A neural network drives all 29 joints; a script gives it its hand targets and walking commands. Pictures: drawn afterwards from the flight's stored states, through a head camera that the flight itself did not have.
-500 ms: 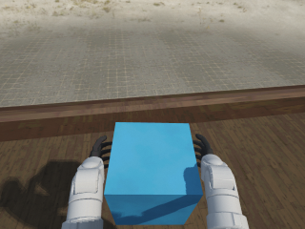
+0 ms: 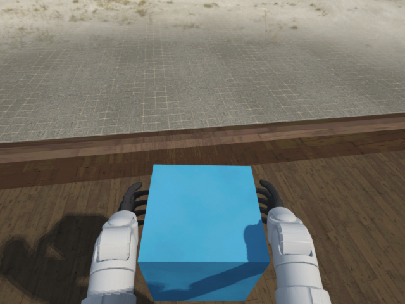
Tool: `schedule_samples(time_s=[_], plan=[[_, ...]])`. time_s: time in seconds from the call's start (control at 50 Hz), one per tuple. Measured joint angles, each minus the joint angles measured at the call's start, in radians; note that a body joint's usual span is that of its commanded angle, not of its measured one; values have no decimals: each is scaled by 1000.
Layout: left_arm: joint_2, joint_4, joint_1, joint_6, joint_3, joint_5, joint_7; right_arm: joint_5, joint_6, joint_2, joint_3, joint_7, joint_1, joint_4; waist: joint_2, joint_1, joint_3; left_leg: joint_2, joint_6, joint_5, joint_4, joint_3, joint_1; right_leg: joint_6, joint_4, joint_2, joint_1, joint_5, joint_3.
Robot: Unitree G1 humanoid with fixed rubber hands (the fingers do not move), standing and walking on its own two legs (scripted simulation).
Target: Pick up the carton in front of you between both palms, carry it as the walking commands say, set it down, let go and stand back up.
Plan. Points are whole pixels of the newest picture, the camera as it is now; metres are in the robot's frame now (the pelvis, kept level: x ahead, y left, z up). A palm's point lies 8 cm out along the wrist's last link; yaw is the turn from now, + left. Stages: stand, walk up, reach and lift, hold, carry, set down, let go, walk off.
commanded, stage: hold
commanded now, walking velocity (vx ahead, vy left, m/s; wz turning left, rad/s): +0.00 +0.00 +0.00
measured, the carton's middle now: (200, 235) +0.28 +0.00 -0.03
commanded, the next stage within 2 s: carry in 0.20 s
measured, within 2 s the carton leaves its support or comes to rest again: neither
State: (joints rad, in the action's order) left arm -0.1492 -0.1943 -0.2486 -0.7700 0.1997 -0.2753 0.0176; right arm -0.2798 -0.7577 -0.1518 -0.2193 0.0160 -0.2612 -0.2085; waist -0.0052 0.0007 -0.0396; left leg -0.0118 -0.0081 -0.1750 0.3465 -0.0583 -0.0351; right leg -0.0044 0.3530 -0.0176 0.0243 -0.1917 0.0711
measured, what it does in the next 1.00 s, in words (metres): walks ahead: left foot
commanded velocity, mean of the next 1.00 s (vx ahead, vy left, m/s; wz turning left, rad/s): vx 0.42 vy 0.00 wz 0.00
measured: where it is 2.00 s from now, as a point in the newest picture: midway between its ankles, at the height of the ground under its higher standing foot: (206, 196)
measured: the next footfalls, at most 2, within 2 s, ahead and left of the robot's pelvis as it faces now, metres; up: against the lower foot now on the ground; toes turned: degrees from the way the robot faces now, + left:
left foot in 0.66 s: +0.22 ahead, +0.09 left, +0.00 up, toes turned +9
right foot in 1.06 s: +0.53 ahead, -0.15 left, +0.00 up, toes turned -14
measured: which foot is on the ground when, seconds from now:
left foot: down 0.00-0.42, up 0.44-0.64, down 0.66-1.00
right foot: down 0.00-0.66, up 0.68-1.00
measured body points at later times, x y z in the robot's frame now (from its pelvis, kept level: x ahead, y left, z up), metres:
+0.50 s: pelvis +0.06 -0.02 -0.01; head +0.02 -0.02 +0.44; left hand +0.35 +0.12 +0.08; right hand +0.34 -0.18 +0.08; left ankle +0.03 +0.11 -0.72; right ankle +0.01 -0.13 -0.75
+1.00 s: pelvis +0.32 -0.03 -0.01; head +0.30 -0.03 +0.44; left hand +0.57 +0.11 +0.08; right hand +0.55 -0.20 +0.08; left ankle +0.18 +0.08 -0.75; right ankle +0.45 -0.15 -0.72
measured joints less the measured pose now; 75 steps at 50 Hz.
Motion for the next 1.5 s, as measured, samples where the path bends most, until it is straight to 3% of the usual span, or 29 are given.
schedule_samples(time_s=[0.22,0.3,0.38,0.44,0.52,0.62,0.66,0.68,0.74,0.8,0.92,1.04,1.08,1.12,1.16,1.2,1.36,1.5], plan=[[4,16,19,-9,-14,12,-7,14,-11,4,15,-8,16,16,4,-3,35,3,-3,-16,36,2,-49,1,32,-5,48,-13,1],[9,58,44,-27,-27,39,-18,36,-33,8,38,-21,37,56,10,-6,114,7,0,-141,106,17,-140,6,131,0,156,-173,-8],[12,164,59,-66,-36,81,-33,65,-79,9,67,-39,45,161,26,-11,156,28,1,-85,141,30,-193,13,170,16,217,-147,-65],[13,243,70,-120,-67,111,-48,95,-139,16,76,-49,81,272,35,-3,193,51,-1,-200,240,36,-241,17,141,7,210,-93,-94],[17,369,108,-208,-115,138,-76,145,-226,22,90,-75,127,407,-3,3,220,51,2,-289,385,124,-356,25,73,34,177,-112,-106],[22,567,185,-315,-140,176,-108,195,-320,25,135,-105,184,571,-35,-14,214,22,-4,-155,216,215,-391,4,6,67,107,-132,-94],[22,639,215,-350,-144,191,-119,208,-353,25,153,-115,204,630,-35,-25,210,15,10,-67,102,256,-344,-8,77,72,103,-198,-83],[22,668,231,-364,-138,201,-123,211,-364,24,167,-120,213,645,-40,-27,213,14,35,1,102,271,-335,-8,167,82,132,-243,-89],[20,700,269,-415,-124,234,-146,223,-403,24,189,-137,246,656,-22,-18,220,25,73,-63,146,290,-309,15,541,77,302,-278,-117],[20,696,275,-444,-132,253,-156,240,-436,22,179,-159,281,685,4,4,219,32,59,-86,77,283,-233,25,682,87,452,-203,-159],[20,700,276,-435,-138,263,-159,270,-445,23,165,-179,278,707,20,42,210,46,27,-106,-72,268,-55,2,395,112,580,-8,-197],[17,741,307,-425,-145,258,-162,280,-443,23,171,-178,279,725,27,37,188,88,-41,-252,-34,254,95,27,161,85,514,89,-286],[17,734,300,-414,-155,255,-162,274,-439,24,164,-173,278,732,49,18,176,136,-48,-346,156,234,62,72,182,64,480,103,-320],[18,696,285,-405,-164,253,-162,271,-438,24,148,-171,277,719,54,-3,159,133,-35,-317,501,154,-90,101,241,63,472,35,-335],[18,680,289,-402,-164,253,-162,262,-438,23,149,-167,281,709,42,-16,140,108,-4,-267,752,120,-250,100,205,64,424,4,-343],[16,684,305,-394,-161,250,-162,250,-428,23,159,-157,286,700,34,-26,128,104,18,-192,828,125,-374,92,137,57,363,6,-346],[14,697,330,-356,-163,242,-138,211,-368,18,186,-121,329,707,5,-37,161,129,10,7,497,174,-584,68,-67,44,125,-37,-320],[20,714,275,-373,-173,245,-139,224,-388,22,165,-136,300,756,10,-30,163,108,40,100,291,220,-590,18,-51,41,-46,-196,-295]])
